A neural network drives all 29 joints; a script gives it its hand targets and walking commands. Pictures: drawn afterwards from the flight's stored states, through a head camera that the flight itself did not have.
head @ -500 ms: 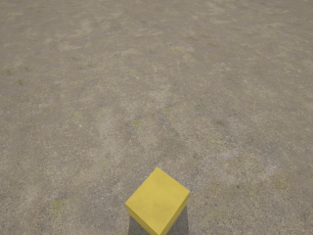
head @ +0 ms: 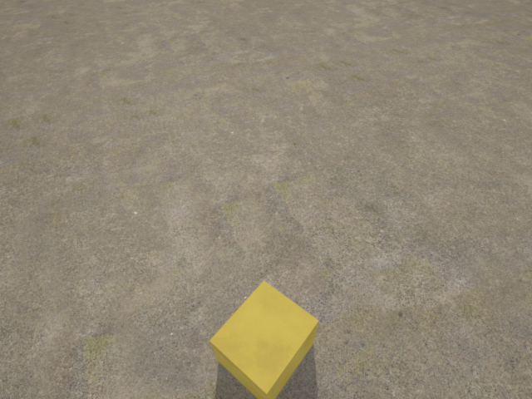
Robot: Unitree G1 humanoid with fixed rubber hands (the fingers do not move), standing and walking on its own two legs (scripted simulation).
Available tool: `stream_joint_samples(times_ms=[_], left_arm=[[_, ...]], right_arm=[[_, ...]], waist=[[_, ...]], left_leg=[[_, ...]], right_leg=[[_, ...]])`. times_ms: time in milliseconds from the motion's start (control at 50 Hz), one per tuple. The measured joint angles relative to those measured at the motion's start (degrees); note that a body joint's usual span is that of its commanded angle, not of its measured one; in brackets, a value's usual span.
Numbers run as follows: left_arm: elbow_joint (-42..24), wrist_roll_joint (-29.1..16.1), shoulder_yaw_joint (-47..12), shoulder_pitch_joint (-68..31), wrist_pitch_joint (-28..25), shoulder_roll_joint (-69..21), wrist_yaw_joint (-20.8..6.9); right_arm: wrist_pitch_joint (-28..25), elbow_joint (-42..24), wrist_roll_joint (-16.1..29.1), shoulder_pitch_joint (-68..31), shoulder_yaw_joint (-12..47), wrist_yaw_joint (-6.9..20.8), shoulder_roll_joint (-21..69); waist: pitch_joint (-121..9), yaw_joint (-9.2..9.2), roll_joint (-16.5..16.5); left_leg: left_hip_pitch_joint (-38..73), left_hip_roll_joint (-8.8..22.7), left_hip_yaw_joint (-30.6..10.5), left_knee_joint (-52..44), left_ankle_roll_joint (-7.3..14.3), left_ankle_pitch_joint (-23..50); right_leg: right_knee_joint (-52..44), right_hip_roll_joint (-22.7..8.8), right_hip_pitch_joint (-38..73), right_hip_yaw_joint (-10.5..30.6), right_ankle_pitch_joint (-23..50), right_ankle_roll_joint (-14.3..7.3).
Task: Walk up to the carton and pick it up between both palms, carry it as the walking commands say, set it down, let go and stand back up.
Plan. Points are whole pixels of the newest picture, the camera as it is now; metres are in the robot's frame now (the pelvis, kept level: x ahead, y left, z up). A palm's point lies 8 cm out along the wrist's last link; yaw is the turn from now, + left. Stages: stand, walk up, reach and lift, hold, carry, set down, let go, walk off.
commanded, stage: walk up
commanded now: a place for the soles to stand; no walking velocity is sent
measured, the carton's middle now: (265, 342) +0.44 +0.05 -0.66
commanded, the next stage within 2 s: none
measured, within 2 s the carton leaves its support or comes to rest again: neither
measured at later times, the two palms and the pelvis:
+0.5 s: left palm out of the picture +0.08 +0.24 -0.14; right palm out of the picture +0.07 -0.24 -0.14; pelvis +0.03 +0.00 +0.00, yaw +0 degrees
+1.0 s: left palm out of the picture +0.03 +0.26 -0.13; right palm out of the picture +0.04 -0.24 -0.14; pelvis +0.01 +0.01 +0.00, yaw -1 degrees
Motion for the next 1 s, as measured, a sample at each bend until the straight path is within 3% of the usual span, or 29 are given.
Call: stream_joint_samples(times_ms=[520, 940, 1000], left_arm=[[-0.33, 0.04, -0.17, -5.78, -0.57, 0.27, 0.62], [0.91, -0.18, -0.19, -4.72, 0.19, 0.45, 0.4], [-1.48, 0.71, 2.02, -2.08, -0.86, -1.17, 2.67]], right_arm=[[-1.25, -0.76, -0.04, -4.33, 0.91, -0.87, 0.76], [-0.09, 0.01, -0.15, -3.82, 0.18, -0.26, 0.18], [2.53, -2.29, -3.73, -4.1, -0.98, 1.19, -1.44]], waist=[[0.1, 0.04, -0.14], [0.84, -0.67, -0.24], [1.91, 0.6, 1.21]], left_leg=[[2.0, -0.18, -0.31, 1.12, -0.2, -3.53], [2.3, -0.91, -0.62, -0.69, 0.23, -0.86], [-2.5, -0.83, -1.28, 11.45, -0.02, -11.48]], right_leg=[[-0.47, -0.18, 2.82, -0.06, -2.66, 0.45], [-1.18, -0.9, 2.92, -0.45, -0.81, 0.74], [-1.19, -0.26, 1.55, 1.11, -0.1, 0.76]])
